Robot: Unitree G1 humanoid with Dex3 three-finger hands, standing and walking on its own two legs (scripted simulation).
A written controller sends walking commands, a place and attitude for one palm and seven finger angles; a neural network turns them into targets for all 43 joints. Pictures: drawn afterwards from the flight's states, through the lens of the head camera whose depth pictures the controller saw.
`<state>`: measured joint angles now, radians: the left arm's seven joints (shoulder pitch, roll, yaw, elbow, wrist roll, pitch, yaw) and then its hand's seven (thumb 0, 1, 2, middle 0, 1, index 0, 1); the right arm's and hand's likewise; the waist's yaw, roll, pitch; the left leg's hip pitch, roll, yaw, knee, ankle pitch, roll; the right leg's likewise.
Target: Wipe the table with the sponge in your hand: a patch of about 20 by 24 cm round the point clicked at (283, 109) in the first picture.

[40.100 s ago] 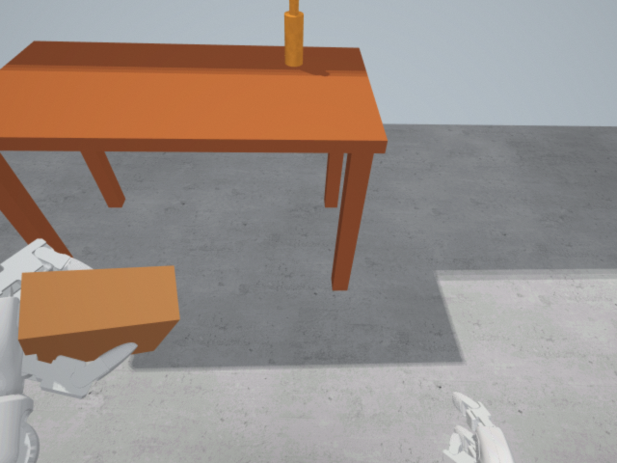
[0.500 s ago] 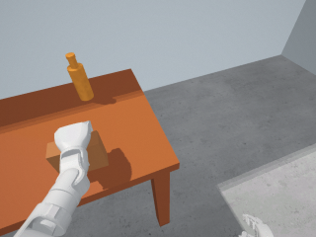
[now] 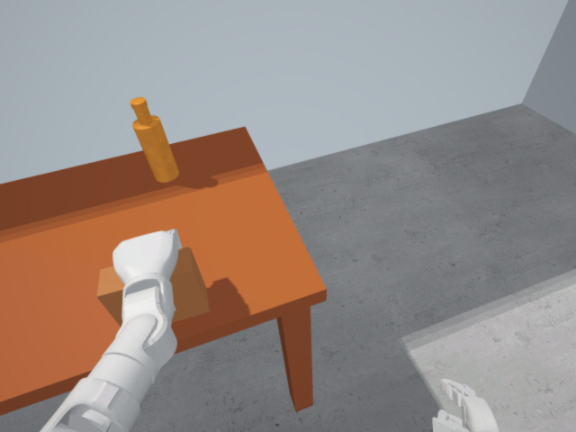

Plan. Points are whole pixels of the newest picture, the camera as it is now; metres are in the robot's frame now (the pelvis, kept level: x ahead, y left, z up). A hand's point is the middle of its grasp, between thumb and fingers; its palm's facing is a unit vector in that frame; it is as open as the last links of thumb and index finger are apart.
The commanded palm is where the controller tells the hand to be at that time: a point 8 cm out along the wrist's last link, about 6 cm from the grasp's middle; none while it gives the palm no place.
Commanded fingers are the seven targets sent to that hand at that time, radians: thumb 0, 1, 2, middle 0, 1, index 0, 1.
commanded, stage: slide across to the third lane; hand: left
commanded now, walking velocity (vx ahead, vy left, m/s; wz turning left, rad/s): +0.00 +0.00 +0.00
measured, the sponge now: (161, 298) +0.32 +0.25 -0.01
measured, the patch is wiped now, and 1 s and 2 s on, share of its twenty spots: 0.90 0.90 0.95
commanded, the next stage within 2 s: wipe forward along the third lane in 0.52 s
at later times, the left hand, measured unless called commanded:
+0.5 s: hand (194, 269) +0.35 +0.18 +0.04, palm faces -0.05 -0.02 -1.00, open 9.7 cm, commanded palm +0.32 +0.15 +0.08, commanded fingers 0.00 0.10 1.30 -1.20 -1.60 -1.20 -1.60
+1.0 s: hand (212, 253) +0.38 +0.16 +0.03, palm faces -0.09 -0.01 -1.00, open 9.7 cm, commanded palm +0.37 +0.17 +0.07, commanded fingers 0.00 0.10 1.30 -1.20 -1.60 -1.20 -1.60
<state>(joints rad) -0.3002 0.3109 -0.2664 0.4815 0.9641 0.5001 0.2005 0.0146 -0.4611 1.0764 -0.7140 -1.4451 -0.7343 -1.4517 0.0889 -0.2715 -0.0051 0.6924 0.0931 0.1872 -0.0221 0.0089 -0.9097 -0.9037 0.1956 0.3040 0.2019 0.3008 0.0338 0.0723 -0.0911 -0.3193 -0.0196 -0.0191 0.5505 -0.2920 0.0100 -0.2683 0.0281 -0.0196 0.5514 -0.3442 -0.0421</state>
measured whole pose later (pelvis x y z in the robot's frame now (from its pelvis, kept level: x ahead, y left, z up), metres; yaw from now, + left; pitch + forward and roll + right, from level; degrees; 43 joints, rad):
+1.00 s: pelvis -0.02 -0.02 +0.00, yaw +0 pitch +6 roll +1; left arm -0.68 0.19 -0.25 0.97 0.97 0.45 0.28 0.00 -0.51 1.08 -0.79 -1.37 -0.80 -1.38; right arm 0.12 -0.25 -0.01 0.77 0.07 0.20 -0.03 0.01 -0.91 -0.90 0.20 0.30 0.20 0.30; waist -0.02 0.05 -0.11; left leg -0.43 0.01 -0.02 0.58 -0.26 -0.01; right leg -0.39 0.05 -0.02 0.60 -0.32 -0.07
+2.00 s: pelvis -0.02 +0.01 -0.02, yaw -2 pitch +18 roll -2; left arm -1.04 0.42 -0.11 1.30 1.03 0.35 0.27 0.01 -0.52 1.08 -0.80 -1.37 -0.81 -1.38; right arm 0.29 -0.26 -0.02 0.78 0.05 0.13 0.01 0.00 -0.91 -0.90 0.20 0.30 0.20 0.30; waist -0.15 0.04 -0.14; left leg -0.70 0.02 -0.01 0.71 -0.31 0.01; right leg -0.64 0.07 -0.01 0.66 -0.33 -0.04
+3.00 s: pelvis +0.02 +0.02 -0.01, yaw -1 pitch +13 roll -2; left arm -0.78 0.26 -0.22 1.03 0.96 0.44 0.33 -0.01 -0.45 1.08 -0.71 -1.46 -0.72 -1.48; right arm 0.17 -0.24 -0.03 0.75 0.06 0.22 0.04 0.00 -0.91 -0.90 0.20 0.30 0.20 0.30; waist -0.04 0.04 -0.17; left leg -0.51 -0.01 0.00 0.62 -0.34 0.03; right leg -0.43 0.04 0.00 0.55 -0.35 -0.02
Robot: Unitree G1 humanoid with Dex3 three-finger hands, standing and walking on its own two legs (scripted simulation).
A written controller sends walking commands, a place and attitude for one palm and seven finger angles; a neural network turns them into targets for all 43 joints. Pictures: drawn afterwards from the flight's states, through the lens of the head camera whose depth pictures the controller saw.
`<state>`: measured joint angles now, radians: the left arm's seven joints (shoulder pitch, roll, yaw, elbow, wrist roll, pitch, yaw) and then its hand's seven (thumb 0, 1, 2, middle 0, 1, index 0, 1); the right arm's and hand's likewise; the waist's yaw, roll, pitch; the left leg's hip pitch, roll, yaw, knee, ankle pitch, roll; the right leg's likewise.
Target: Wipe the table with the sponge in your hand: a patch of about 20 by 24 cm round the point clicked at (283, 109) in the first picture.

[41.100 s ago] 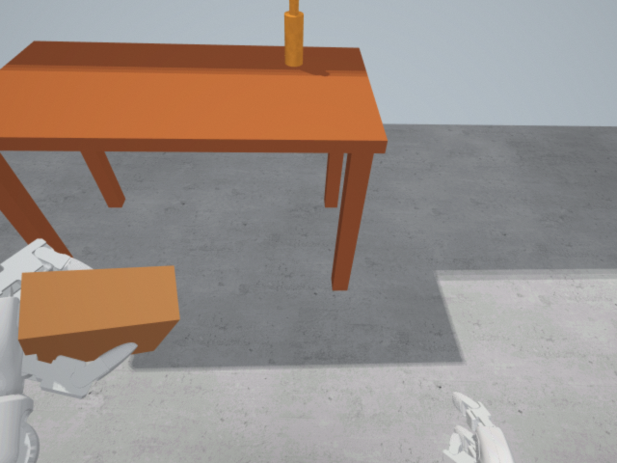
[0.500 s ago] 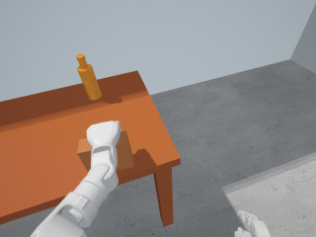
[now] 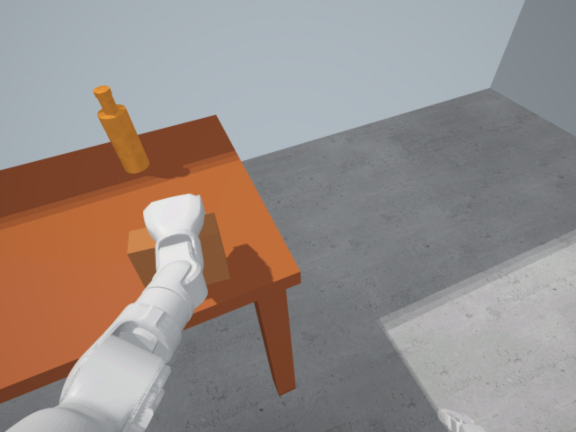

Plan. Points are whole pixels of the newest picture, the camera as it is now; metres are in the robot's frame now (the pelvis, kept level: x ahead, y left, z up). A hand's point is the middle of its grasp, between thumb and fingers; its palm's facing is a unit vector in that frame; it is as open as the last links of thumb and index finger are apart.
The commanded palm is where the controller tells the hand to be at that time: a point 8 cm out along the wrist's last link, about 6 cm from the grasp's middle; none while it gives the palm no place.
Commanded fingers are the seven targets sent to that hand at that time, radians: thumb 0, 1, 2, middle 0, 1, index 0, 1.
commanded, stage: wipe forward along the third lane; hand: left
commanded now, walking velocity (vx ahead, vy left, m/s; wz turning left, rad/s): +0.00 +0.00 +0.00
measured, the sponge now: (185, 263) +0.39 +0.19 -0.01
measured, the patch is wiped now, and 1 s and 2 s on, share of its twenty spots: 0.90 0.95 0.95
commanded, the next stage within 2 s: wipe back along the third lane in 1.24 s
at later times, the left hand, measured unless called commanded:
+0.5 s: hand (179, 221) +0.45 +0.20 +0.04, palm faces -0.10 +0.00 -1.00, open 9.6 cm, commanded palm +0.44 +0.22 +0.07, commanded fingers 0.00 0.10 1.30 -1.20 -1.60 -1.20 -1.60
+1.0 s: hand (169, 197) +0.51 +0.24 +0.04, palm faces -0.12 +0.00 -0.99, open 9.6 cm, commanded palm +0.50 +0.23 +0.08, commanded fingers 0.00 0.10 1.30 -1.20 -1.60 -1.20 -1.60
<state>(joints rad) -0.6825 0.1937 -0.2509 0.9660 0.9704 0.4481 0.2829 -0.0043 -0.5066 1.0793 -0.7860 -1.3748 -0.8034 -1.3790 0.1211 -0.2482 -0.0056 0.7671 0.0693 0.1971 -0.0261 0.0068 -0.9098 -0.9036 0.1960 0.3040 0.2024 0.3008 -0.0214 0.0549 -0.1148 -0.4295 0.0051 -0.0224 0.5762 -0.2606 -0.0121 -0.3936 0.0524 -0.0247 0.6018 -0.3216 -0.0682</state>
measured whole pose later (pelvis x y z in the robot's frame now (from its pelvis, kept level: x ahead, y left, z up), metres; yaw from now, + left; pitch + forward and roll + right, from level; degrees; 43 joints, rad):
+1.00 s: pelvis +0.01 +0.03 -0.01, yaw -2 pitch +18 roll -2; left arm -1.04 0.42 -0.11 1.30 1.03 0.35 0.27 0.01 -0.52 1.08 -0.80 -1.37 -0.81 -1.38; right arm 0.29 -0.26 -0.02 0.78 0.05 0.13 0.01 0.00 -0.91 -0.90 0.20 0.30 0.20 0.30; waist -0.15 0.04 -0.14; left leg -0.70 0.02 -0.01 0.71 -0.31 0.01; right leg -0.64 0.07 -0.01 0.66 -0.33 -0.04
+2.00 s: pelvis +0.05 +0.04 +0.00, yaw -1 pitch +13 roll -2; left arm -0.78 0.26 -0.22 1.03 0.96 0.44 0.33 -0.01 -0.45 1.08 -0.71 -1.46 -0.72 -1.48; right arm 0.17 -0.24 -0.03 0.75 0.06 0.22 0.04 0.00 -0.91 -0.90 0.20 0.30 0.20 0.30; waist -0.04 0.04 -0.17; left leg -0.51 -0.01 0.00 0.62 -0.34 0.03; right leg -0.43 0.04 0.00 0.55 -0.35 -0.02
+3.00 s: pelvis +0.03 +0.02 +0.00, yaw +0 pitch +6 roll +0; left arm -0.51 0.15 -0.37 0.75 0.95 0.55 0.32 0.00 -0.45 1.08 -0.71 -1.46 -0.73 -1.47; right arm 0.08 -0.25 -0.02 0.73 0.09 0.25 0.03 0.01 -0.91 -0.90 0.19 0.30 0.20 0.30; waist 0.03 0.06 -0.15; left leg -0.36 -0.01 -0.01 0.55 -0.29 0.01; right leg -0.30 0.04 -0.01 0.54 -0.33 -0.04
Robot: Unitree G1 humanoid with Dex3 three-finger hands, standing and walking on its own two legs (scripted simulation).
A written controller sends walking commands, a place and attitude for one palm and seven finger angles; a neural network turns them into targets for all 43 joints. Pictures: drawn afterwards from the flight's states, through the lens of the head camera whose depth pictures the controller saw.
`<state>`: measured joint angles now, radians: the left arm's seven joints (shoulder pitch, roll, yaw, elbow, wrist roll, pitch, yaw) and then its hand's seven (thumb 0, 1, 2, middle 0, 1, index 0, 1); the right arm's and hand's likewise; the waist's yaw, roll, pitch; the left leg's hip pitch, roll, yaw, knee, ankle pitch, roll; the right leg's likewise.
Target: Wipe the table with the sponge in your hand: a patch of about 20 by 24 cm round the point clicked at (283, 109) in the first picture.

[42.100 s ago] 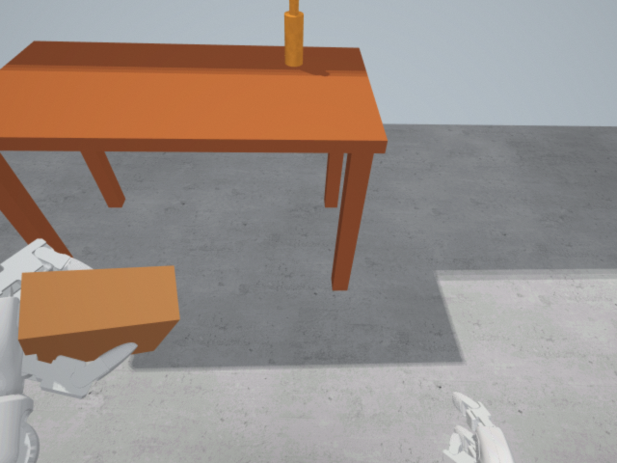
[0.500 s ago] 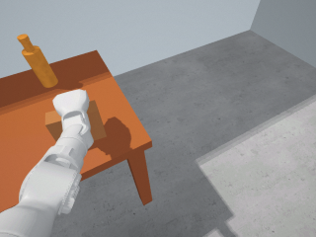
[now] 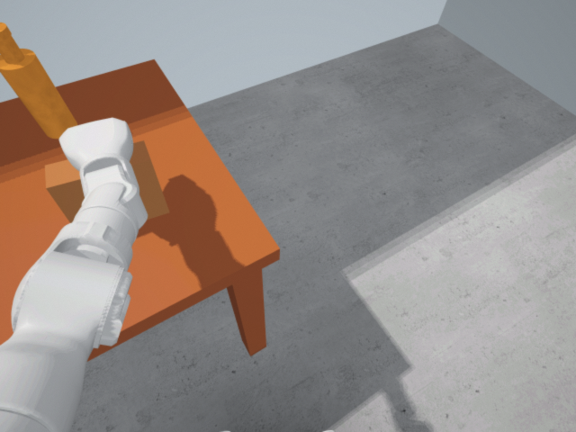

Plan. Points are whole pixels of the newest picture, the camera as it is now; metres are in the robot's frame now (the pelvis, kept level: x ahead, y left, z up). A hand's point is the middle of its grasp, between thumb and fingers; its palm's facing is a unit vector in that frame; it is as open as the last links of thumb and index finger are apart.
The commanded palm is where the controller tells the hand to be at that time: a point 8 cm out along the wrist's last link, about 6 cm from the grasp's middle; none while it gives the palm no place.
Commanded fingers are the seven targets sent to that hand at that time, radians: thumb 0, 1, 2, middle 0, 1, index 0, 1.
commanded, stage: wipe forward along the third lane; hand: left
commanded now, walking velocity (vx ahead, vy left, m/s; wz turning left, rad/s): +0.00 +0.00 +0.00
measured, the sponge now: (117, 199) +0.48 +0.24 +0.01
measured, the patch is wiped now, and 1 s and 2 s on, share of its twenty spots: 0.95 0.95 0.95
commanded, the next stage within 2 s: wipe back along the third lane in 0.24 s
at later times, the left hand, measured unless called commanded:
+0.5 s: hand (104, 158) +0.52 +0.25 +0.05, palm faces -0.10 +0.01 -0.99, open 9.7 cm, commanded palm +0.50 +0.23 +0.09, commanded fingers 0.00 0.10 1.30 -1.20 -1.60 -1.20 -1.60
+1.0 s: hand (108, 186) +0.47 +0.23 +0.05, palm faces -0.05 -0.02 -1.00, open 9.7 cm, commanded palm +0.43 +0.21 +0.08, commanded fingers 0.00 0.10 1.30 -1.20 -1.60 -1.20 -1.60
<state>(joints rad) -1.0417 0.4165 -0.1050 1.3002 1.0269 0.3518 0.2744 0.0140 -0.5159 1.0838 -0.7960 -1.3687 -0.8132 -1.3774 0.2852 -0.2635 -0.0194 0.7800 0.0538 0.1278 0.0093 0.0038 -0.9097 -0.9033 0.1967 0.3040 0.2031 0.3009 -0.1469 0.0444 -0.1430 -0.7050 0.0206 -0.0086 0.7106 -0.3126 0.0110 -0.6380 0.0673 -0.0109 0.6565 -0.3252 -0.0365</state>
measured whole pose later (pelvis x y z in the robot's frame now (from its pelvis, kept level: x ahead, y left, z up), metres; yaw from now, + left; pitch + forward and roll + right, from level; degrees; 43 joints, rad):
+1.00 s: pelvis +0.04 +0.02 +0.01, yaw +1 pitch +13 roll -2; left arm -0.78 0.26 -0.22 1.03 0.96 0.44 0.33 -0.01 -0.45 1.08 -0.71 -1.46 -0.72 -1.48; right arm 0.17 -0.24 -0.03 0.75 0.06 0.22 0.04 0.00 -0.91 -0.90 0.20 0.30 0.20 0.30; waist -0.04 0.04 -0.17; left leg -0.51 -0.01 0.00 0.62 -0.34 0.03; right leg -0.43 0.04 0.00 0.55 -0.35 -0.02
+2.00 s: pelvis +0.02 +0.00 +0.02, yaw +2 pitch +6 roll +0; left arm -0.51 0.15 -0.37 0.75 0.95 0.55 0.32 0.00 -0.45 1.08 -0.71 -1.46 -0.73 -1.47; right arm 0.08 -0.25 -0.02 0.73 0.09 0.25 0.03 0.01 -0.91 -0.90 0.19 0.30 0.20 0.30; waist 0.03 0.06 -0.15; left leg -0.36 -0.01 -0.01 0.55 -0.29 0.01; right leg -0.30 0.04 -0.01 0.54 -0.33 -0.04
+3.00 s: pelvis +0.01 -0.02 +0.02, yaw +1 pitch +1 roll +1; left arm -0.23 0.32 -0.21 0.45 0.97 0.42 0.18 0.00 -0.48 1.08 -0.75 -1.41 -0.77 -1.42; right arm 0.07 -0.27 0.00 0.69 0.09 0.19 -0.02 0.01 -0.91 -0.90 0.20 0.30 0.20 0.30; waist 0.04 0.07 -0.07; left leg -0.26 0.00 -0.01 0.50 -0.26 0.00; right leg -0.22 0.05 -0.01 0.51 -0.31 -0.06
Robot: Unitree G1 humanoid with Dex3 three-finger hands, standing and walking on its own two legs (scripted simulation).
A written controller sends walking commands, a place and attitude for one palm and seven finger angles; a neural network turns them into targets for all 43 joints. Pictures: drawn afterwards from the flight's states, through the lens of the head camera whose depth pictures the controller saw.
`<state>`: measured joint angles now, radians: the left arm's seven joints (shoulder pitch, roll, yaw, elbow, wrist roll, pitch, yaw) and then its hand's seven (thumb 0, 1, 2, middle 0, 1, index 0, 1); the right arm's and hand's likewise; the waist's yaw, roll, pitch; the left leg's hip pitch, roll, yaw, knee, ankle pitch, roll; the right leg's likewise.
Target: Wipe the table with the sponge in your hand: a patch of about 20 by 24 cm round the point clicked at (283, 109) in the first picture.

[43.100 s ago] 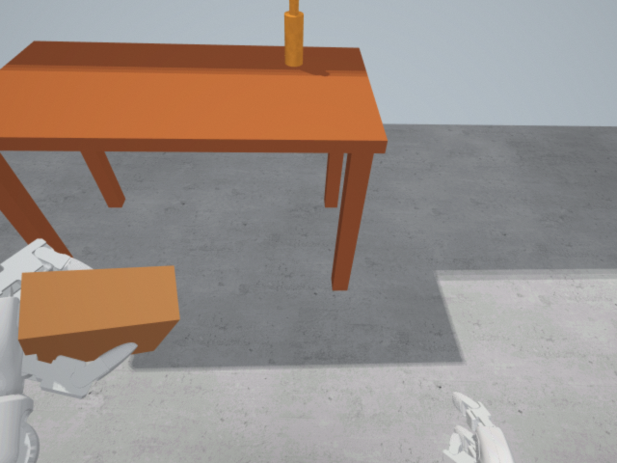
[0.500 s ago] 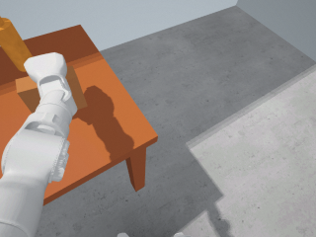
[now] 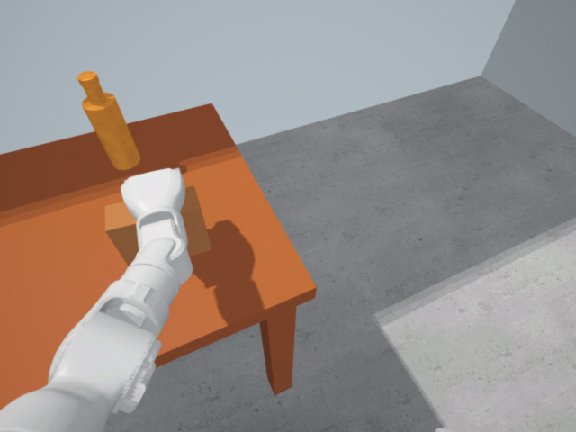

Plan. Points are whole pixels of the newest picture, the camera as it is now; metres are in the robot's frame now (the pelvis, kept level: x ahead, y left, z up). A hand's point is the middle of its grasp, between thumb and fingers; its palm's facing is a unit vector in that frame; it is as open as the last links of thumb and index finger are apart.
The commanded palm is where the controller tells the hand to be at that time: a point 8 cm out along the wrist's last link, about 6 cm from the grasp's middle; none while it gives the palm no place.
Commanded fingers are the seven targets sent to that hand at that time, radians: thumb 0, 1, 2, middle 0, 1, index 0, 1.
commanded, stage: wipe back along the third lane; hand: left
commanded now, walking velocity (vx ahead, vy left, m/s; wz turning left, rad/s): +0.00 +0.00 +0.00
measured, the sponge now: (165, 236) +0.43 +0.22 -0.01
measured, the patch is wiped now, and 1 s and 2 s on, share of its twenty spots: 0.95 0.95 0.95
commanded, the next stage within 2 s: slide back across to the middle lane in 1.06 s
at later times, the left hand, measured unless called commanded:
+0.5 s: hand (174, 243) +0.38 +0.18 +0.04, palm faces -0.06 -0.01 -1.00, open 9.7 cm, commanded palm +0.35 +0.16 +0.07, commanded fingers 0.00 0.10 1.30 -1.20 -1.60 -1.20 -1.60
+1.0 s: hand (184, 263) +0.35 +0.16 +0.04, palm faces -0.03 -0.01 -1.00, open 9.7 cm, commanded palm +0.30 +0.14 +0.07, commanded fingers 0.00 0.10 1.30 -1.20 -1.60 -1.20 -1.60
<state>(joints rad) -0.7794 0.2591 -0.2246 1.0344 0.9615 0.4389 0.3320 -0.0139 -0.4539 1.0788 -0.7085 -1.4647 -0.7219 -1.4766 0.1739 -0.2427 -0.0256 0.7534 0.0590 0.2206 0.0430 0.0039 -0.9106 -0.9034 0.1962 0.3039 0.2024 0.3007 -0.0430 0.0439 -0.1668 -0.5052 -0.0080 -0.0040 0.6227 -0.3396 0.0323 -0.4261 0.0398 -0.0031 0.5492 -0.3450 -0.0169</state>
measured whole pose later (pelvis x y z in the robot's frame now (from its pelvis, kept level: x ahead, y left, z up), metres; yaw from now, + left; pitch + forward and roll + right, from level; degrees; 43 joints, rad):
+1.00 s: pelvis -0.02 -0.02 +0.01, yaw +1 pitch +6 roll +0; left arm -0.51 0.15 -0.37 0.75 0.95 0.55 0.32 0.00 -0.45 1.08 -0.71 -1.46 -0.73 -1.47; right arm 0.08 -0.25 -0.02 0.73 0.09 0.25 0.03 0.01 -0.91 -0.90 0.19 0.30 0.20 0.30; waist 0.03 0.06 -0.15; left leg -0.36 -0.01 -0.01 0.55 -0.29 0.01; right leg -0.30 0.04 -0.01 0.54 -0.33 -0.04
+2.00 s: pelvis -0.03 -0.03 +0.01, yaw +0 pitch +1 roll +1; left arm -0.23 0.32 -0.21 0.45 0.97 0.42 0.18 0.00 -0.48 1.08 -0.75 -1.41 -0.77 -1.42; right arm 0.07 -0.27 0.00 0.69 0.09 0.19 -0.02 0.01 -0.91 -0.90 0.20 0.30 0.20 0.30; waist 0.04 0.07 -0.07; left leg -0.26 0.00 -0.01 0.50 -0.26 0.00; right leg -0.22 0.05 -0.01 0.51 -0.31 -0.06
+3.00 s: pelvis -0.05 -0.02 -0.01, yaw +0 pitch +14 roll -2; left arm -0.82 0.53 -0.03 1.16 1.04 0.18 0.24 0.01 -0.51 1.08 -0.80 -1.36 -0.81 -1.38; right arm 0.27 -0.28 -0.02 0.76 0.07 0.14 -0.01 0.01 -0.91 -0.90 0.20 0.30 0.20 0.30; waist -0.09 0.05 -0.12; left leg -0.63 0.02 -0.02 0.69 -0.29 0.00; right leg -0.56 0.07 -0.02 0.63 -0.31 -0.05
